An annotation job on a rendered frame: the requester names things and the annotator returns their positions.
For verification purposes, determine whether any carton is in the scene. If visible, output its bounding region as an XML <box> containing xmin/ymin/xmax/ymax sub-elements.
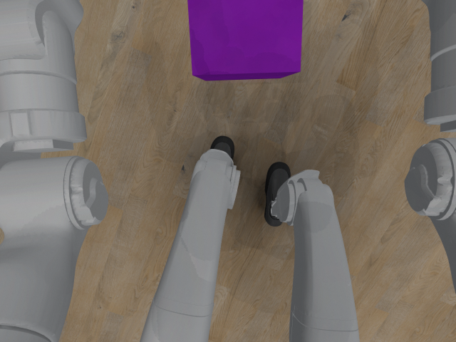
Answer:
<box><xmin>187</xmin><ymin>0</ymin><xmax>304</xmax><ymax>81</ymax></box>

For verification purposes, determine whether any robot left upper arm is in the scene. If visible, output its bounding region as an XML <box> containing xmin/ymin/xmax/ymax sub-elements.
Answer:
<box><xmin>0</xmin><ymin>155</ymin><xmax>108</xmax><ymax>342</ymax></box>

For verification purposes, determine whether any robot left foot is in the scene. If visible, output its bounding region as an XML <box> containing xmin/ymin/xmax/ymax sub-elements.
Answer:
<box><xmin>210</xmin><ymin>136</ymin><xmax>234</xmax><ymax>160</ymax></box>

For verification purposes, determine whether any right robot forearm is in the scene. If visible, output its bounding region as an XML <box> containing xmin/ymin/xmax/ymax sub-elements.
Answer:
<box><xmin>421</xmin><ymin>0</ymin><xmax>456</xmax><ymax>132</ymax></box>

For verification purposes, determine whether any robot right upper arm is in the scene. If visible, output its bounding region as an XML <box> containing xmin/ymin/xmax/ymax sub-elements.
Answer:
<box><xmin>404</xmin><ymin>138</ymin><xmax>456</xmax><ymax>293</ymax></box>

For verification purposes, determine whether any right robot shin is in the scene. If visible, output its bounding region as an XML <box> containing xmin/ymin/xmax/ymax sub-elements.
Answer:
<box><xmin>271</xmin><ymin>170</ymin><xmax>334</xmax><ymax>222</ymax></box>

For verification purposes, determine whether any left robot forearm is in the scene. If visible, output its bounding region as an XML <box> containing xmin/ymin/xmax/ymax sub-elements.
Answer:
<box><xmin>0</xmin><ymin>0</ymin><xmax>87</xmax><ymax>228</ymax></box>

